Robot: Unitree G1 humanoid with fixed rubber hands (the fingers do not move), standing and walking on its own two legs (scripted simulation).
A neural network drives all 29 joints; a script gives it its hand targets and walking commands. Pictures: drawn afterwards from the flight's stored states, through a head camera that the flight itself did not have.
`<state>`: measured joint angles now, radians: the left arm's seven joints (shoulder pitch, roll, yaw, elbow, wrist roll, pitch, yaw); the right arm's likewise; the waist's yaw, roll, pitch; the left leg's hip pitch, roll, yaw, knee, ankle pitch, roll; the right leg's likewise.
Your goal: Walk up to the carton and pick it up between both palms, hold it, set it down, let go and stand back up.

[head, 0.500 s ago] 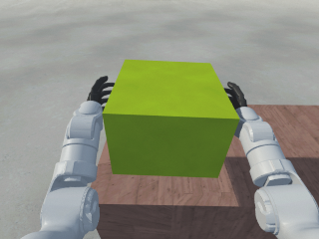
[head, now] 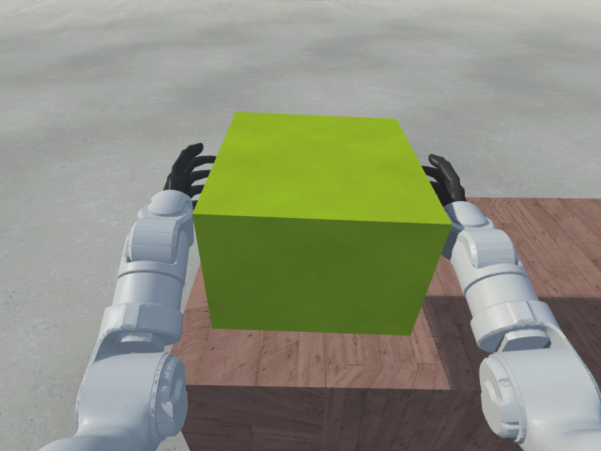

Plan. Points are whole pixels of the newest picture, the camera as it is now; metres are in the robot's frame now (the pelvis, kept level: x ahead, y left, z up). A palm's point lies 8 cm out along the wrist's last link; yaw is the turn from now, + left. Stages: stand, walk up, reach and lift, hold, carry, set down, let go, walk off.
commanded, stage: hold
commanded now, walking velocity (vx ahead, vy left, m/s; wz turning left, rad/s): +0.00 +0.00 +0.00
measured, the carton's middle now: (314, 212) +0.43 -0.01 +0.15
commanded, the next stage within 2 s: none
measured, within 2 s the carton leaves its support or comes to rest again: neither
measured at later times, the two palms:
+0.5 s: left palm (178, 198) +0.38 +0.18 +0.22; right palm (450, 209) +0.38 -0.19 +0.20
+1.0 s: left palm (180, 198) +0.39 +0.17 +0.21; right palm (449, 208) +0.38 -0.19 +0.19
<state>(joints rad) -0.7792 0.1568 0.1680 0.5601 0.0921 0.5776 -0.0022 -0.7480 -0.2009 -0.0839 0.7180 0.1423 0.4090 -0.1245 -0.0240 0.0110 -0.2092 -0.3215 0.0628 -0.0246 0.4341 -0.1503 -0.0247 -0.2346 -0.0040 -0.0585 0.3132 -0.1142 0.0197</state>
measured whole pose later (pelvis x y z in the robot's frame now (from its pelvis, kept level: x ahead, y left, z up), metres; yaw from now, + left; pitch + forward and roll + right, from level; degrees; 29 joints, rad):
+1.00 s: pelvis +0.00 +0.00 +0.00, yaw +0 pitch +2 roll -2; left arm -0.78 0.15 0.17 0.55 0.10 0.58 -0.01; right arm -0.75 -0.20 -0.08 0.71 0.14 0.41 -0.13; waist -0.02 0.01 -0.21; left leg -0.32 0.06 -0.02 0.43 -0.15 -0.02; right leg -0.23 0.00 -0.06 0.31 -0.11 0.02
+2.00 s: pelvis +0.00 +0.00 +0.00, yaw +0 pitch +2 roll -2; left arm -0.78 0.15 0.17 0.55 0.10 0.58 -0.01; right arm -0.75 -0.20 -0.08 0.71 0.14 0.41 -0.13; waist -0.02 0.01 -0.20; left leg -0.32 0.06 -0.02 0.43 -0.15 -0.03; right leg -0.23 0.00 -0.06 0.31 -0.11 0.02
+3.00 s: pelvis +0.00 +0.00 +0.00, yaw +0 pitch +2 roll -2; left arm -0.78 0.15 0.17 0.55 0.10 0.58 -0.01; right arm -0.75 -0.20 -0.08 0.71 0.14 0.41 -0.12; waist -0.02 0.01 -0.20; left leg -0.31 0.06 -0.03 0.43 -0.15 -0.03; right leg -0.23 0.00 -0.06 0.31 -0.11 0.02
